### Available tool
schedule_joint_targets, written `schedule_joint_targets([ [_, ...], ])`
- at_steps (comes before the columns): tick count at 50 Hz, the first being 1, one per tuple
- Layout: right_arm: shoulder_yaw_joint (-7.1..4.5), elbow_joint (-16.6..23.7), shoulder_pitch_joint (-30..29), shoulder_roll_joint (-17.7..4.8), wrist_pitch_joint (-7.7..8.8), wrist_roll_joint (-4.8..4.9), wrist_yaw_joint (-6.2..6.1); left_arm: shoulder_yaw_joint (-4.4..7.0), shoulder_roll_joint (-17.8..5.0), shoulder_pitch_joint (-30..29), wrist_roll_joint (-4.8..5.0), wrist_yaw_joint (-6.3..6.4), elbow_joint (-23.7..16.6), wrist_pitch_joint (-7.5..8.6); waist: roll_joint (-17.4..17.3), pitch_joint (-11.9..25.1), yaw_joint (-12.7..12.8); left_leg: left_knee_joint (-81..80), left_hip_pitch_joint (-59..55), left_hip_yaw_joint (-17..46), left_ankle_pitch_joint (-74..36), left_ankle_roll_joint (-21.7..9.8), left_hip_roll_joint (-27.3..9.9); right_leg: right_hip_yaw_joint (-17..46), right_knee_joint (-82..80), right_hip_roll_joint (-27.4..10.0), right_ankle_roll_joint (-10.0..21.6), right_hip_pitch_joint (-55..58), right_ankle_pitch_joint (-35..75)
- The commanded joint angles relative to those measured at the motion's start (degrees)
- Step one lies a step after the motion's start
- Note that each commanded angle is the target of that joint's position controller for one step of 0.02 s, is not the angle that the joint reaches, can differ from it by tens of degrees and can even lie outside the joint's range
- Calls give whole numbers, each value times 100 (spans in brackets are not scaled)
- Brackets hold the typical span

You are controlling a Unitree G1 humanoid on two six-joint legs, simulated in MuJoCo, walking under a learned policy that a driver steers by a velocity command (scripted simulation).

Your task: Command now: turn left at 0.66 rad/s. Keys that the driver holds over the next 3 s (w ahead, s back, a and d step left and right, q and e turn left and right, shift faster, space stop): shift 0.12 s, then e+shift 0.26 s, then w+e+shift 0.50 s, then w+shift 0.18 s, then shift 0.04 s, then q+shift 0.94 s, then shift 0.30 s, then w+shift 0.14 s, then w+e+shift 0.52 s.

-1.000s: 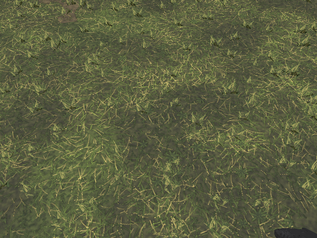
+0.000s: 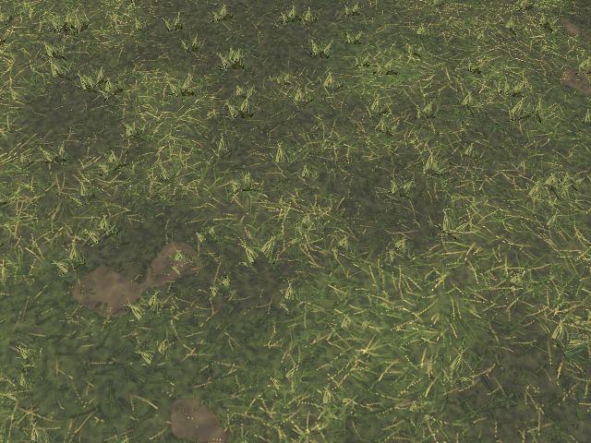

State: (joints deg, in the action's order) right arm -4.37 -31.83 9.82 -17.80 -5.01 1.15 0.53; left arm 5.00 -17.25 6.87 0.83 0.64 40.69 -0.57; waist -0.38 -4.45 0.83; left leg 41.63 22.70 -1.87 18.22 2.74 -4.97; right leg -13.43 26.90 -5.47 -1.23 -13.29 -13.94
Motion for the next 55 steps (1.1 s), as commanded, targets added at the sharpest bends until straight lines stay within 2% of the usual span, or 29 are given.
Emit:
schedule_joint_targets([
  [1, -291, 166, 688, -689, 44, -44, -21, 195, -710, 104, 174, -75, -155, 124, 348, 1058, -357, -1816, -1547, -31, -1298, -520, 384, 572, 505, -1000, 547, 144, 1643],
  [2, -463, 164, 970, -1370, 90, -42, -120, 79, -390, 252, -72, -124, -263, 139, -1275, 1179, -252, -1893, -2808, 1654, -3814, -1009, -849, 103, 2144, -352, -16, -1426, -774],
  [3, -449, 370, 596, -1658, 206, -228, -142, 43, -384, 38, -240, -80, -516, 136, -1998, 1427, -234, -1796, -2668, 2959, -4617, -2270, -2061, 606, 3594, 272, -370, -2651, -2565],
  [4, -353, 361, 696, -1233, 331, -305, -75, 144, -742, -430, -136, -22, -486, 104, -1109, 1618, -687, -1957, -2379, 2564, -4136, -2351, -1800, 1279, 4251, 218, -319, -2588, -2410],
  [5, -267, 218, 509, -1079, 419, -284, -72, 138, -689, -479, -17, 19, -493, 64, -947, 1306, -491, -1969, -2117, 2039, -3578, -2007, -1432, 1398, 4263, 150, -207, -2616, -1966],
  [6, -227, 196, 177, -921, 451, -186, -94, 135, -626, -297, -33, 80, -355, 21, -710, 1161, -308, -1969, -1981, 1716, -3109, -1685, -1111, 1474, 4034, 83, -187, -2585, -1532],
  [7, -122, 195, -141, -679, 456, -114, -125, 140, -684, -67, -84, 105, -233, -27, -764, 1124, -151, -1969, -1848, 1419, -3212, -1547, -1013, 1425, 3970, 89, -239, -2418, -1157],
  [10, 142, 9, -446, -64, 542, -270, -162, 34, -412, 558, -15, 18, 126, -83, -748, 1230, 99, -2063, -1385, 571, -3221, -1383, -683, 1398, 3230, 85, -367, -1303, -452],
  [12, 89, -98, -476, -242, 561, -341, -178, -42, -355, 279, 31, -7, 9, -110, -807, 947, -82, -2145, -1237, 410, -2725, -1365, -709, 1402, 2423, 114, -378, -1011, -420],
  [15, -117, -272, -260, -806, 441, -287, -234, 22, -700, 79, 67, -19, -274, -159, -848, 636, -297, -2269, -1408, 820, -2224, -1683, -1219, 1269, 2457, 113, -338, -1410, -941],
  [19, -145, -360, -363, -695, 405, -229, -255, 17, -545, 163, 61, -54, -416, -234, -654, 493, -274, -2247, -1591, 846, -2362, -1752, -1526, 1228, 2526, -41, -270, -1693, -1238],
  [22, -268, -466, -81, -908, 521, -64, -224, -1, -480, 64, 124, -176, -571, -200, -681, 599, -393, -2976, -1800, 1180, 1016, -1579, -1730, 1088, 2373, -138, 68, -1834, -1315],
  [26, -331, -484, -466, -941, 729, 49, -86, 28, -423, 454, 198, -280, -383, -86, -460, 436, 3, -3205, -1572, 580, 1483, -1190, -1545, 780, 1434, -83, 588, -1016, -1298],
  [29, -263, -407, -1039, -590, 793, 45, -18, 180, -553, 2114, 148, -208, 403, -44, 326, 543, 808, -1335, -382, -784, 1135, -701, -693, 188, 279, 590, 890, 1178, -705],
  [30, -120, -235, -1363, -161, 844, -39, 14, 361, -1034, 3088, 121, -139, 610, 10, 1480, 555, 1208, 1377, 1260, -1219, 876, -355, -196, 1932, -167, -221, 1433, 2399, -1425],
  [31, 61, 152, -1443, 142, 776, -581, 130, 299, -1516, 2788, -405, -216, 313, 18, 2362, 462, 966, 2781, 3578, -498, 1932, -166, 972, 5504, -1424, -1219, 1968, 2831, -2155],
  [32, 54, 178, -1624, -69, 803, -736, 169, 280, -1358, 2198, -373, -199, 12, 35, 1170, 175, 861, 3257, 4201, 306, 1316, -149, 395, 5511, -1778, -1513, 2116, 2742, -2304],
  [34, -8, -72, -1262, -527, 893, -520, 246, 189, -1096, 1902, -267, -155, -28, 120, 250, 37, 476, 2706, 3526, 347, 192, -113, 5, 4384, -1630, -1088, 1892, 2105, -1744],
  [37, 14, -212, -1072, -607, 736, -499, 312, 79, -928, 1852, -130, -141, 58, 313, 385, -88, 235, 1904, 2539, 177, -449, 83, 109, 3671, -2018, -484, 1681, 1355, -1048],
  [41, 196, -12, -1674, -332, 678, -342, 311, 131, -992, 2019, -126, -132, 237, 408, 467, -281, 345, 488, 2050, -16, -981, 165, 393, 3171, -1942, -85, 1638, 998, 299],
  [44, 238, 221, -2009, -366, 715, -281, 289, 175, -1100, 2039, -87, -88, 325, 453, 781, -215, 405, -381, 1191, -26, -1231, 5, 479, 3338, -1922, -296, 1510, 876, 1426],
  [47, 64, -238, -411, -723, 770, -281, 101, 191, -1292, 1724, -90, -94, 407, 533, 748, 647, -348, -621, -1089, -235, -900, -359, 886, 2907, -593, -251, 1123, 884, 4545],
  [48, -43, -594, 887, -871, 768, -251, -21, 195, -1332, 1555, -146, -104, 452, 532, 565, 1291, -1039, -654, -2453, -360, -681, -446, 903, 2652, 893, -15, 995, 533, 4918],
  [49, -168, -859, 2064, -1186, 801, -358, -156, 94, -951, 1493, -224, -91, 434, 582, 160, 1847, -1535, -547, -3827, 453, 524, -509, 114, 2479, 2818, 366, 925, -558, 3792],
  [50, -256, -985, 2405, -1762, 861, -567, -164, -148, 63, 1725, -95, -127, 120, 626, -1888, 2298, -1138, -2030, -4352, 3618, 3735, -867, -1401, 2338, 4903, 1262, 786, -2009, -902],
  [51, -190, -884, 1471, -1451, 864, -478, -62, -209, -104, 1798, -54, -187, 55, 632, -1989, 1911, -600, -3347, -3657, 5823, 4216, -1106, -1633, 2582, 5407, 1220, 917, -2566, -867],
  [52, -122, -764, 708, -944, 862, -437, -25, -152, -400, 1529, -130, -184, 133, 549, -1043, 1071, -334, -3071, -2940, 4924, 3774, -1260, -1596, 2292, 5468, 758, 914, -2720, -352],
  [53, -74, -838, 630, -630, 886, -405, -2, -162, -506, 1258, -236, -232, 167, 513, -268, 798, -322, -2909, -2313, 3987, 2761, -1323, -1361, 2150, 5157, 518, 882, -2523, -19],
  [55, 86, -1148, 769, -230, 983, -445, -24, -213, -324, 868, -331, -299, 45, 441, -209, 256, -156, -2854, -1444, 2649, 409, -1320, -939, 2201, 4685, 401, 719, -2282, -159],
])
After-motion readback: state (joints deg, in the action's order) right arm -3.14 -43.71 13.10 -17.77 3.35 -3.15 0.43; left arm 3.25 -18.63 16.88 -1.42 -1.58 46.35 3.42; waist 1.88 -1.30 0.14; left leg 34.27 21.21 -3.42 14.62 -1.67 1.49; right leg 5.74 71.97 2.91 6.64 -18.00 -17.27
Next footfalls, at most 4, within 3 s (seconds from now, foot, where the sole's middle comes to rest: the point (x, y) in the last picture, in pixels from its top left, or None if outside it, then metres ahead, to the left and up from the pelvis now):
0.02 left None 0.05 0.13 -0.77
0.60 right None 0.03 -0.12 -0.77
0.98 left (354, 411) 0.50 -0.11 -0.77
1.36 right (512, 352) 0.65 -0.49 -0.77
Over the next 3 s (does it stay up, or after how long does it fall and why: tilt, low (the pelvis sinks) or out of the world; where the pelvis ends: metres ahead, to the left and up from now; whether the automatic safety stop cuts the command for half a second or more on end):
stays up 0.92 -0.34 -0.04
